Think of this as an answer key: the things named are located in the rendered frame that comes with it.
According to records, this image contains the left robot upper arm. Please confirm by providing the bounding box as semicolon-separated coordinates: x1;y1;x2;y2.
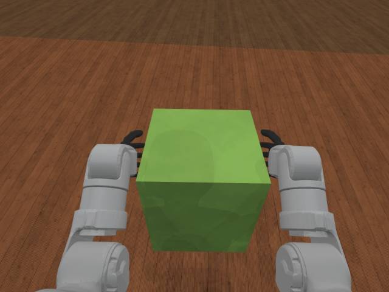
36;242;129;292

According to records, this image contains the right robot upper arm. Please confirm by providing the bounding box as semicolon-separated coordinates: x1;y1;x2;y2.
275;242;352;292

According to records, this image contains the left robot hand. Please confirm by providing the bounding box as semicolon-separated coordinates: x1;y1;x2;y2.
120;130;145;177

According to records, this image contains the robot left forearm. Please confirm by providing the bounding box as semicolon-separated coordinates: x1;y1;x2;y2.
56;144;137;287

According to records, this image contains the robot right forearm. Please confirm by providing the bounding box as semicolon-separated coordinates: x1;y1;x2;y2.
268;145;351;281

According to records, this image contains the right robot hand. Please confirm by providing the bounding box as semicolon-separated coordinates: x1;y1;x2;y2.
260;130;284;178

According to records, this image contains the carton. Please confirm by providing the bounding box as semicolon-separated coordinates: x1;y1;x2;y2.
136;108;271;252

